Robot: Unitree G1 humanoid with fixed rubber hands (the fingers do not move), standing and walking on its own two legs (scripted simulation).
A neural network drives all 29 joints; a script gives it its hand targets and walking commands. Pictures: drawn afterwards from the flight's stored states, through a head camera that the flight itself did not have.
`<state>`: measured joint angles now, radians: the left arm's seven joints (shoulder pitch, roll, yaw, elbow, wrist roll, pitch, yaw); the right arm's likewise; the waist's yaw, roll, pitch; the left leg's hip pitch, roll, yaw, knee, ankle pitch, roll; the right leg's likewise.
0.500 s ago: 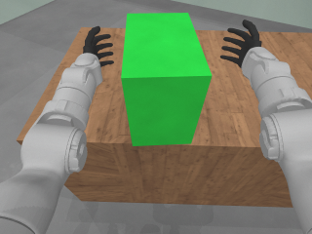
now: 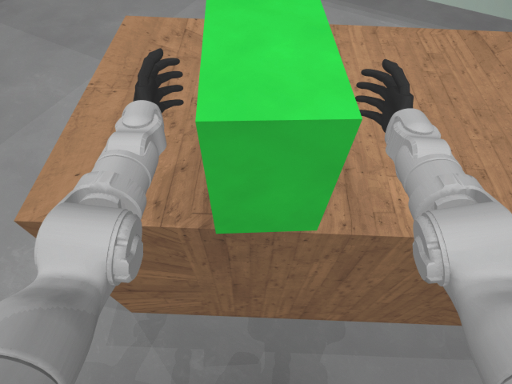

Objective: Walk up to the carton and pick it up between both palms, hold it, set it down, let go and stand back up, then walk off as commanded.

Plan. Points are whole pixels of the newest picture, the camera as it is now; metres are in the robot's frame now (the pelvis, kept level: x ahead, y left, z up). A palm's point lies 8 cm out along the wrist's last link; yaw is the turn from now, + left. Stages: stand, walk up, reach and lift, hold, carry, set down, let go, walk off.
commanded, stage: reach and lift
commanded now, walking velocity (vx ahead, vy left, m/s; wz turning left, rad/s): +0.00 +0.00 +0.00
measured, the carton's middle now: (265, 119) +0.53 +0.04 +0.08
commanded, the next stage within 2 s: none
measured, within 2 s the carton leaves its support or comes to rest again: neither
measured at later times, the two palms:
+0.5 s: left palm (169, 111) +0.46 +0.18 +0.15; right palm (365, 121) +0.48 -0.12 +0.14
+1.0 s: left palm (172, 115) +0.45 +0.17 +0.14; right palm (362, 119) +0.48 -0.11 +0.14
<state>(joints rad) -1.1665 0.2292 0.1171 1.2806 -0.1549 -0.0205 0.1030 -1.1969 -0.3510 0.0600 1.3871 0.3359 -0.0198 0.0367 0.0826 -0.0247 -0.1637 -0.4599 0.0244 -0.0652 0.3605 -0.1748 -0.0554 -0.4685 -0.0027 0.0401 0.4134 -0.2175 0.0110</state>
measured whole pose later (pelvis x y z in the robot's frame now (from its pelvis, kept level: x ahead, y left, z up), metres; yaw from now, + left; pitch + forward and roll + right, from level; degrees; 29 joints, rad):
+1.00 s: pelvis -0.01 +0.00 +0.00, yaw +0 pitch +17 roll +1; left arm -1.16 0.08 0.36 1.28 0.19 -0.07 0.16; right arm -1.18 -0.19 -0.25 1.35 -0.07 -0.05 -0.06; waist 0.08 -0.04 -0.18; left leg -0.49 0.03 -0.06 0.36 -0.16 -0.05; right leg -0.50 0.00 0.04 0.41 -0.21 0.01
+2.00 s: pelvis +0.00 +0.01 +0.00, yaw +0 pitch +13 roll +0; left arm -1.08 -0.03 0.55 1.07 0.40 0.06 0.13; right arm -1.01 -0.07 -0.56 1.12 -0.37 -0.10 0.00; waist 0.08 -0.03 -0.15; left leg -0.41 0.03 -0.05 0.36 -0.17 -0.04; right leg -0.40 0.00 0.04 0.37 -0.20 0.02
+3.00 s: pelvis -0.04 +0.01 +0.00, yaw +0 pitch +4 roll +0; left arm -1.02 -0.01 0.54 1.01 0.27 0.26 0.16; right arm -1.01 -0.02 -0.52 1.13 -0.21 0.13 -0.06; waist 0.04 -0.03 -0.18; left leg -0.30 0.03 -0.04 0.36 -0.14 -0.04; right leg -0.29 0.00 0.04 0.37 -0.16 0.02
